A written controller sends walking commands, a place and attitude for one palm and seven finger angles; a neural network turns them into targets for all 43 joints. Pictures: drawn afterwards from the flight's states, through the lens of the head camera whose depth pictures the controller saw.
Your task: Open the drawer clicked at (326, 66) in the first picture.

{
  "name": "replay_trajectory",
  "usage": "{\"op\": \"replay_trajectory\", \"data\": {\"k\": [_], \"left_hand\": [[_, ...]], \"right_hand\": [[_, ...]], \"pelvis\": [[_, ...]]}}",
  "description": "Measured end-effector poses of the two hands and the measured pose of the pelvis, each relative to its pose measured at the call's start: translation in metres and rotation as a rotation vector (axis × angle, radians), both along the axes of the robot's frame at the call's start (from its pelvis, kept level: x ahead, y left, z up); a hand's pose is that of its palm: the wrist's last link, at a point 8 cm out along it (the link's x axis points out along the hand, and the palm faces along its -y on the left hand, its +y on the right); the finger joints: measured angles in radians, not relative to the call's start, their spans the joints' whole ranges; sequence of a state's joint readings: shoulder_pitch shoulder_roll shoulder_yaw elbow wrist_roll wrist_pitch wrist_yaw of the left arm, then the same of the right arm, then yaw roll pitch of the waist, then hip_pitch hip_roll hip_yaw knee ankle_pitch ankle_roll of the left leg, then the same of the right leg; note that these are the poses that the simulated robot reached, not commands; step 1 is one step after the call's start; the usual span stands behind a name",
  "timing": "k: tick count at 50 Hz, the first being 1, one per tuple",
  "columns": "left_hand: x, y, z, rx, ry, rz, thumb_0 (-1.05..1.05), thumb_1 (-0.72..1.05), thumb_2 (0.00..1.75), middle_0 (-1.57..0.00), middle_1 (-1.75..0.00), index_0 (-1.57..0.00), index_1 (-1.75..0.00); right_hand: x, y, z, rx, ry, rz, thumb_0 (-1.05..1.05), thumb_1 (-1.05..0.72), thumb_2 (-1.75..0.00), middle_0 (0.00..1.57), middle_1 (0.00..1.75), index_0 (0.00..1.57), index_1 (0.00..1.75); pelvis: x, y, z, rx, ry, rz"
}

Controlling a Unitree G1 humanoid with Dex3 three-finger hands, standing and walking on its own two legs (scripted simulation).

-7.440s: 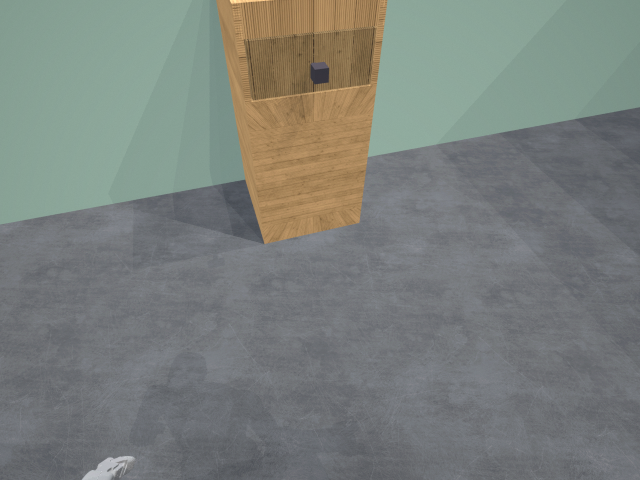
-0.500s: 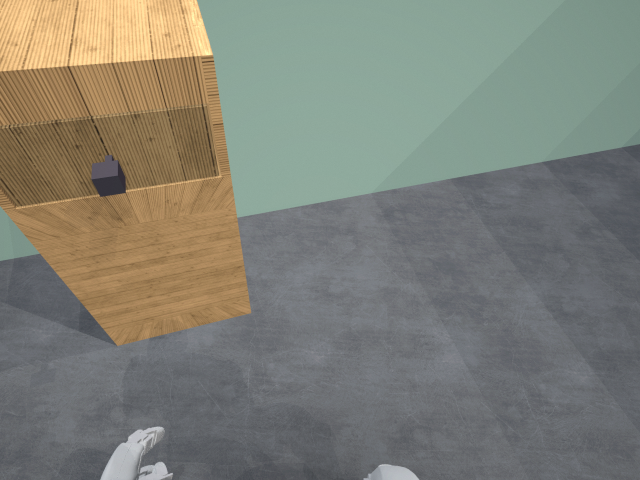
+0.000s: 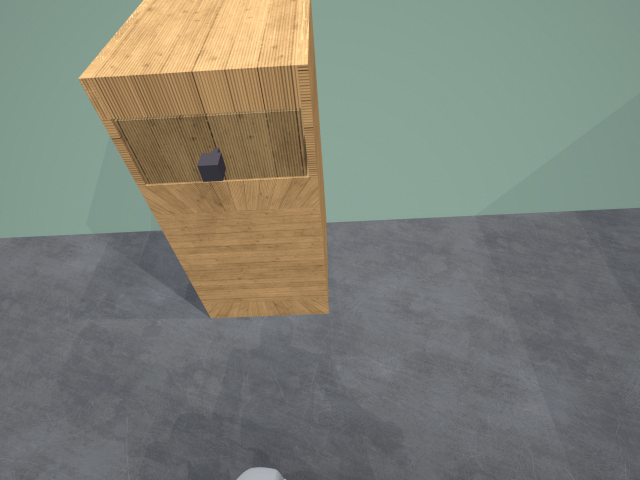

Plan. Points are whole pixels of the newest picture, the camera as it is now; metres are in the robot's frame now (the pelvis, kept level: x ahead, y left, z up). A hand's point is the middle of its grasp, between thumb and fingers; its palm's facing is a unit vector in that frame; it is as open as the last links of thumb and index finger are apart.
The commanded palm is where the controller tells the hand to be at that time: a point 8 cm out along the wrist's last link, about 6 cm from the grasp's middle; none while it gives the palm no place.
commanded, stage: take the last steps up to it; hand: left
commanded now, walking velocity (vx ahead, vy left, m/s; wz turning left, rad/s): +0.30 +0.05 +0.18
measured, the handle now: (213, 161) +0.73 +0.27 -0.04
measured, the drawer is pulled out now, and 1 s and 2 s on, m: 0.00 0.00 0.00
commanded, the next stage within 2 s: come to a stop and stand still in 0.68 s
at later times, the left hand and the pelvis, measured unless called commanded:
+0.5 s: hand out of the picture +0.07 +0.27 -0.18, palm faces +0.11 -0.98 -0.15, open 7.4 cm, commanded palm none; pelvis +0.07 +0.08 +0.00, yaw +3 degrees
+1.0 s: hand (200, 384) +0.29 +0.23 -0.16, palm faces +0.07 -0.97 -0.25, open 7.2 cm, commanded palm none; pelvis +0.22 +0.04 -0.01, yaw +3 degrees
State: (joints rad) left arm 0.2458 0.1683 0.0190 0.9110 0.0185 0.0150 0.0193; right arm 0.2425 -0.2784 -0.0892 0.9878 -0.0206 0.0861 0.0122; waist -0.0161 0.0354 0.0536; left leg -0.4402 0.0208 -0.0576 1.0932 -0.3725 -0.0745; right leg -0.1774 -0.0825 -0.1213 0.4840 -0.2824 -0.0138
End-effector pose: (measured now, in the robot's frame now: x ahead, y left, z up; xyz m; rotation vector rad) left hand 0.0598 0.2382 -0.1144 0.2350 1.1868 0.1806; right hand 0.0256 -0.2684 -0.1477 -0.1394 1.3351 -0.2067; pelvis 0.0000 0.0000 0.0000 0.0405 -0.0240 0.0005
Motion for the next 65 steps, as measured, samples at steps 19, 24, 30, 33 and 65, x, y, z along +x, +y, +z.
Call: {"op": "replay_trajectory", "data": {"k": [19,24,30,33,65], "left_hand": [[-0.078,0.072,-0.042,-0.138,0.259,0.169,0.01,0.91,0.9,-0.19,-0.3,-0.2,-0.3],[-0.013,0.078,-0.042,-0.141,0.162,0.14,0.01,0.91,0.9,-0.19,-0.3,-0.2,-0.3],[0.079,0.072,-0.042,-0.134,0.081,0.066,0.01,0.91,0.9,-0.19,-0.3,-0.2,-0.3],[0.131,0.063,-0.042,-0.125,0.039,0.016,0.01,0.91,0.9,-0.19,-0.3,-0.2,-0.3],[0.173,0.091,-0.047,-0.078,0.099,0.141,0.0,0.91,0.9,-0.2,-0.3,-0.2,-0.3]], "right_hand": [[0.08,0.111,0.029,-0.058,-0.143,0.148,0.0,-0.94,-0.9,0.2,0.3,0.21,0.3],[0.043,0.116,0.021,-0.048,0.009,0.096,0.0,-0.94,-0.9,0.2,0.3,0.2,0.3],[0.003,0.126,0.012,-0.01,0.191,0.006,0.0,-0.92,-0.9,0.2,0.3,0.2,0.3],[-0.009,0.13,0.007,0.019,0.276,-0.037,0.0,-0.91,-0.9,0.2,0.3,0.2,0.3],[0.268,0.125,0.005,-0.03,-0.105,0.128,0.01,-0.92,-0.9,0.19,0.3,0.2,0.3]], "pelvis": [[0.042,0.076,0.0,-0.072,-0.02,0.058],[0.065,0.082,-0.001,-0.063,-0.022,0.059],[0.102,0.078,-0.007,-0.048,-0.014,0.056],[0.125,0.072,-0.013,-0.045,-0.011,0.051],[0.207,0.088,-0.015,-0.039,0.001,0.055]]}}
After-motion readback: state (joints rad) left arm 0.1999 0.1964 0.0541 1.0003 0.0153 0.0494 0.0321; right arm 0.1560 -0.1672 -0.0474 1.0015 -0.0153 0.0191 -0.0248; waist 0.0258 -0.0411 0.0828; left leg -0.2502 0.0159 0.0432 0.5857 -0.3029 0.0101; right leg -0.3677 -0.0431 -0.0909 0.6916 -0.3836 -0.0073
